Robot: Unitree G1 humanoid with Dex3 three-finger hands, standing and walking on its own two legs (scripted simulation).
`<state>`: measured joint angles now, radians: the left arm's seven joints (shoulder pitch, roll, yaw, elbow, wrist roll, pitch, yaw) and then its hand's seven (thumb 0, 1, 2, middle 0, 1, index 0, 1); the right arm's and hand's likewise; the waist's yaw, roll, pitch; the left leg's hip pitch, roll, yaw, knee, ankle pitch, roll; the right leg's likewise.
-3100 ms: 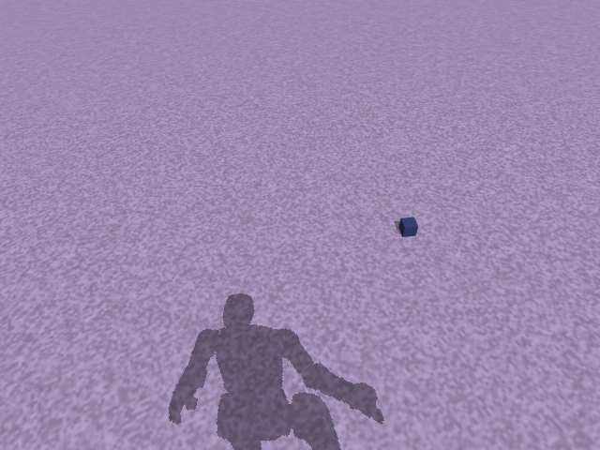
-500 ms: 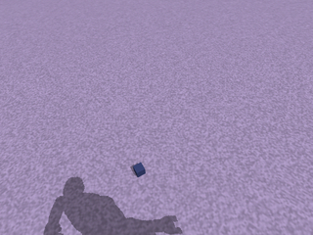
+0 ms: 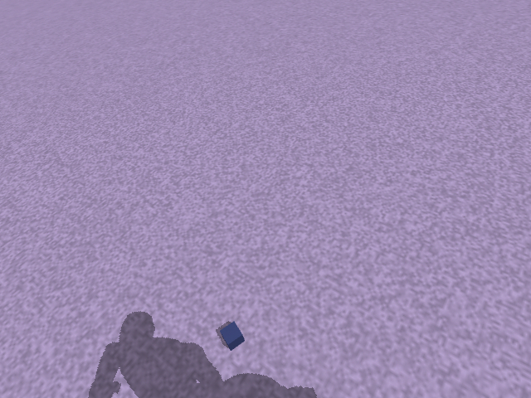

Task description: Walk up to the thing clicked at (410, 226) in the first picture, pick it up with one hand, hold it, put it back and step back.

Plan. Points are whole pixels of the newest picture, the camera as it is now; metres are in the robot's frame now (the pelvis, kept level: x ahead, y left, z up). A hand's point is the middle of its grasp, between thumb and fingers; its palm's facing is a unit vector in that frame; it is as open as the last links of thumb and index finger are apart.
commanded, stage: walk up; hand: left
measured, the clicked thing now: (232, 335) +0.52 +0.23 -0.73
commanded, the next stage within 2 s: none
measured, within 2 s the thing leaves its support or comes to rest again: neither
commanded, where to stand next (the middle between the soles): +0.16 +0.03 m, yaw +0 degrees
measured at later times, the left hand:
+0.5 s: hand out of the picture +0.15 +0.30 -0.16, palm faces -0.03 -0.93 -0.36, open 7.4 cm
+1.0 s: hand (116, 395) +0.20 +0.30 -0.13, palm faces -0.03 -0.94 -0.35, open 7.4 cm
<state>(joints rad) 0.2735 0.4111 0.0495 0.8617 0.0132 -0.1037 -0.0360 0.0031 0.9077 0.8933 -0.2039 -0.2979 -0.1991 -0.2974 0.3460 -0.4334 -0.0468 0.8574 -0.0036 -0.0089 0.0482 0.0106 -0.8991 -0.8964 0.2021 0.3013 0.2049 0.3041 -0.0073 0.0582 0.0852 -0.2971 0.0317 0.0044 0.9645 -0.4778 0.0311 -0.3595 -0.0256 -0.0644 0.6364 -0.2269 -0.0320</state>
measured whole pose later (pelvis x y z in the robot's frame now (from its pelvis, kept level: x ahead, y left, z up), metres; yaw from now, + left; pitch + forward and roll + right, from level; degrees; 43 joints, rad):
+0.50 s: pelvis +0.10 +0.04 +0.00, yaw +0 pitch -2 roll -1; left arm 0.20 0.39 0.00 0.99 0.00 -0.03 0.01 0.00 0.91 0.89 -0.20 -0.30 -0.20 -0.30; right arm 0.11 -0.35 0.00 0.95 0.01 0.00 0.02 0.01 -0.90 -0.90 0.20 0.30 0.21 0.30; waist 0.02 -0.01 0.10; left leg -0.39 0.06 0.01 0.68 -0.25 -0.02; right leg -0.26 -0.03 -0.02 0.67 -0.37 0.02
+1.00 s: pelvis +0.11 +0.04 +0.02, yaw +0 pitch -3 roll -1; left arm 0.06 0.36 0.00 1.16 0.00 -0.02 -0.01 0.00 0.91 0.89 -0.20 -0.30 -0.20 -0.30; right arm 0.03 -0.36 0.00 1.17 0.01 0.00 0.02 0.01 -0.90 -0.90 0.20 0.30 0.20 0.30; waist 0.00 0.02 0.07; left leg -0.21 0.05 0.03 0.38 -0.12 -0.02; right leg -0.08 -0.03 -0.02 0.36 -0.23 0.03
